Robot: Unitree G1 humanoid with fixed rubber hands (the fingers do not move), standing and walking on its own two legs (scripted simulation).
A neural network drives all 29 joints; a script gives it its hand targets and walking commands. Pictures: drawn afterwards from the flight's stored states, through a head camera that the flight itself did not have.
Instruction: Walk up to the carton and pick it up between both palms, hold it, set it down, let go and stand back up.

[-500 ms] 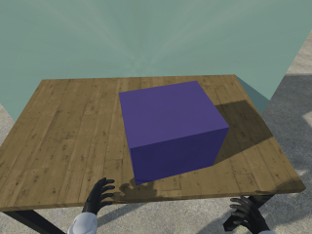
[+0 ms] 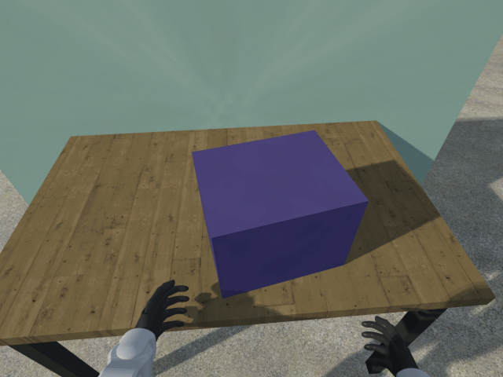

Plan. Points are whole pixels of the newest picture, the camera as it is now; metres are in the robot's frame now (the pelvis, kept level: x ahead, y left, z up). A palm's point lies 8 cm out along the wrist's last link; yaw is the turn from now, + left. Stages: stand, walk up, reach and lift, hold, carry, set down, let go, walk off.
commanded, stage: let go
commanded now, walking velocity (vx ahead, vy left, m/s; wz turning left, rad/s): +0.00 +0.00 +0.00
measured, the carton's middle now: (270, 210) +0.45 +0.00 -0.01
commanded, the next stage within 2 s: stand in 0.30 s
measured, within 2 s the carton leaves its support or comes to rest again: neither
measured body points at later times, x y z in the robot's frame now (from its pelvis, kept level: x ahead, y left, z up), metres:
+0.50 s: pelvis -0.01 -0.01 -0.01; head +0.00 +0.00 +0.44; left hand +0.22 +0.20 -0.04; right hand +0.15 -0.27 -0.09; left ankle +0.03 +0.12 -0.74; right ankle +0.00 -0.12 -0.75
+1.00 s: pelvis +0.01 -0.02 -0.01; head +0.01 -0.01 +0.44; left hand +0.23 +0.21 -0.04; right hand +0.12 -0.31 -0.10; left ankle +0.03 +0.12 -0.74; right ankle +0.00 -0.12 -0.75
